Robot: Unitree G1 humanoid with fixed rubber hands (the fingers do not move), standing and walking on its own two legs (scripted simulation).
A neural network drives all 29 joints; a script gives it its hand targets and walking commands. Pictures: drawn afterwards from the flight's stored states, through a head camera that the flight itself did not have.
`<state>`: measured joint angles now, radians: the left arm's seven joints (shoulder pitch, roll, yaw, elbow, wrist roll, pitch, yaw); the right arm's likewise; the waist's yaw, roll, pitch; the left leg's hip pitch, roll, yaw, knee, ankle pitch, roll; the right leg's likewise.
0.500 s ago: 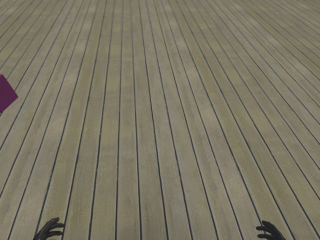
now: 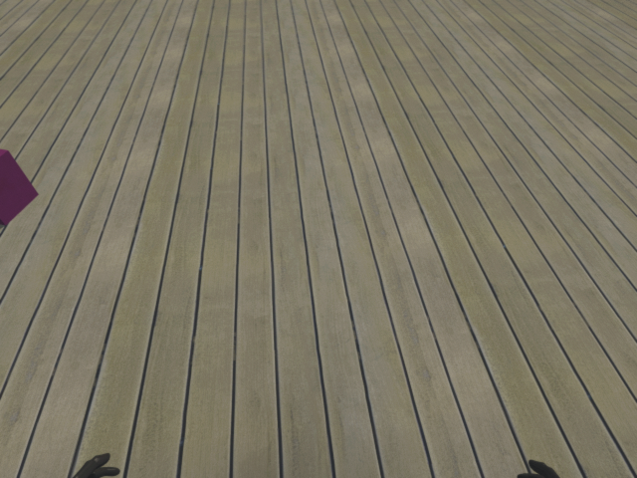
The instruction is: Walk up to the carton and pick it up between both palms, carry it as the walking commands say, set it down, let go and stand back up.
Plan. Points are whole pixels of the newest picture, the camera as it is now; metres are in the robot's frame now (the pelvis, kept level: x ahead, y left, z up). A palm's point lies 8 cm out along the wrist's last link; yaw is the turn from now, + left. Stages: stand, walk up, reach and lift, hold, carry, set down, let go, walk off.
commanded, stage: stand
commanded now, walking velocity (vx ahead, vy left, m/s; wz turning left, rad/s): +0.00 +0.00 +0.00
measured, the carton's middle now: out of the picture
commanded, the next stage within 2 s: walk up in 0.22 s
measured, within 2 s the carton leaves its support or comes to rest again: neither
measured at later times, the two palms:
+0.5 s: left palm out of the picture +0.10 +0.35 -0.09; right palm out of the picture +0.14 -0.31 -0.09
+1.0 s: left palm out of the picture +0.10 +0.48 -0.08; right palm (393, 291) +0.42 -0.12 -0.06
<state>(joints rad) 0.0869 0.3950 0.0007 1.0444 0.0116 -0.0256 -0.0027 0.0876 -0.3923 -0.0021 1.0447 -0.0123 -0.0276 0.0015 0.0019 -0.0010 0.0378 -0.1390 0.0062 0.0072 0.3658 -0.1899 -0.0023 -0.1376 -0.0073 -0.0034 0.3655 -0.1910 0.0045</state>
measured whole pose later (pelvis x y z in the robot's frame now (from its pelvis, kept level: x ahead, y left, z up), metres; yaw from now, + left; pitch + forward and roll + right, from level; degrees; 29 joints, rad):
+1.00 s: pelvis +0.16 +0.13 -0.01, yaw +31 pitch +0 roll +0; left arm 0.21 0.49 0.09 0.77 0.03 -0.07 -0.10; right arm 0.27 -0.48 -0.09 0.73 -0.03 -0.04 0.11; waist -0.02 -0.04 0.00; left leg -0.23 -0.02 -0.04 0.49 -0.26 0.03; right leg -0.53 -0.07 -0.02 0.80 -0.30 0.02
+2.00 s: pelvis +0.60 +0.41 -0.02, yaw +66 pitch +1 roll -1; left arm 0.23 0.49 0.11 0.69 0.04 -0.08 -0.09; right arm 0.31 -0.50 -0.06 0.82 0.00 -0.11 0.02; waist 0.01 0.01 0.01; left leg -0.52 0.06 0.00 1.02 -0.43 0.04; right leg -0.35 -0.07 -0.13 0.65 -0.31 -0.02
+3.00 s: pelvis +0.94 +0.74 -0.03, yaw +74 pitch -1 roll +1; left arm 0.22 0.49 0.11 0.71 0.04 0.00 -0.12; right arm 0.39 -0.55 -0.09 0.79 -0.01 -0.14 -0.04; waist -0.03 -0.08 0.04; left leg -0.31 0.09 0.06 0.72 -0.39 -0.01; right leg -0.56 -0.12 0.01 0.85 -0.34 -0.02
